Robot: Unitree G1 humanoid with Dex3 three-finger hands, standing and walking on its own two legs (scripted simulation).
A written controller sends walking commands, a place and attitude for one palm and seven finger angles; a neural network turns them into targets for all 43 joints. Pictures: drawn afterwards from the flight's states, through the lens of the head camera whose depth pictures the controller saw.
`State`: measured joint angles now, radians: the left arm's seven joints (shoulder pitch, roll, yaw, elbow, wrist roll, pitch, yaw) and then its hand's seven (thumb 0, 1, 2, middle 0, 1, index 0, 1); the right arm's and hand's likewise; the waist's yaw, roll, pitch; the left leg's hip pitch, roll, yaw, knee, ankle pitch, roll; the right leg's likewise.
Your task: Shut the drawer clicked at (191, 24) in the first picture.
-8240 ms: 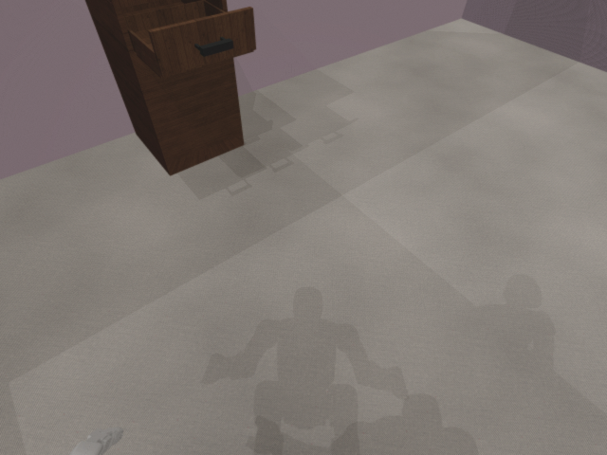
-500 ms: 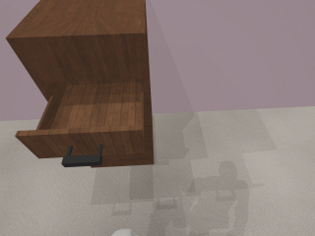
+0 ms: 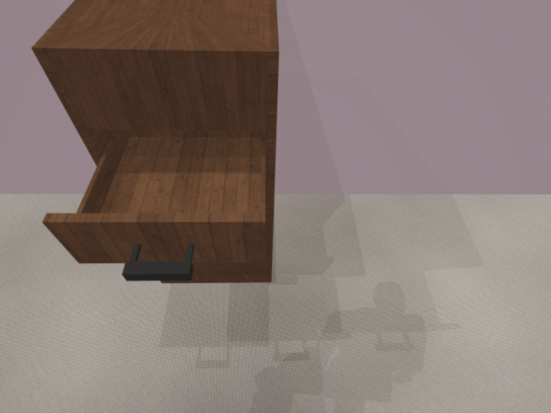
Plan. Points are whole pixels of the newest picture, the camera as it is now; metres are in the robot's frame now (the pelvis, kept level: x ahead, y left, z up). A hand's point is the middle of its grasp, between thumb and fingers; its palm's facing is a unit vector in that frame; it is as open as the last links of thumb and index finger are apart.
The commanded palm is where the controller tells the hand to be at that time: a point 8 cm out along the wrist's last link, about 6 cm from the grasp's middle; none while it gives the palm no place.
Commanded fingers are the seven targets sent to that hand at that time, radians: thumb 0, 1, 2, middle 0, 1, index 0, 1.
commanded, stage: come to a stop and stand still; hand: left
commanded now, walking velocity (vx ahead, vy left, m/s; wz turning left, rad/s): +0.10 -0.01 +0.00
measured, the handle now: (161, 259) +0.37 +0.25 -0.08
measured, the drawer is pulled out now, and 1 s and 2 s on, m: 0.25 0.25 0.25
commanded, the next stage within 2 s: look again from close up in 1.02 s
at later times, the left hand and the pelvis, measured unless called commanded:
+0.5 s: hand out of the picture -0.02 +0.15 -0.18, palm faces +0.09 -0.98 -0.20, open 7.3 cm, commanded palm none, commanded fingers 0.00 0.90 0.90 -0.20 -0.30 -0.20 -0.30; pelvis -0.01 -0.02 +0.00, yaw +1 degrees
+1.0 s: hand out of the picture -0.02 +0.16 -0.17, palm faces +0.04 -0.98 -0.19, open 7.4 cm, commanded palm none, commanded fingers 0.00 0.90 0.90 -0.20 -0.30 -0.20 -0.30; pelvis -0.02 -0.01 +0.01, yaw +0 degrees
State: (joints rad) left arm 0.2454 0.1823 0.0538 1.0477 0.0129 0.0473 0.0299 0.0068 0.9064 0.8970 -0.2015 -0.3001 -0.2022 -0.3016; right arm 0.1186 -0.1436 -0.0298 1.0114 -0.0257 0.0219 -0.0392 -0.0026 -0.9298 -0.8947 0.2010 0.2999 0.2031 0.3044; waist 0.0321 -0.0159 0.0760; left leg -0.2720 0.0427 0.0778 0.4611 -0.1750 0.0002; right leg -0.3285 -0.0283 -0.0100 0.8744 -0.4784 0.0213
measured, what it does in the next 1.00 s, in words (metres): steps on the spot: right foot, then left foot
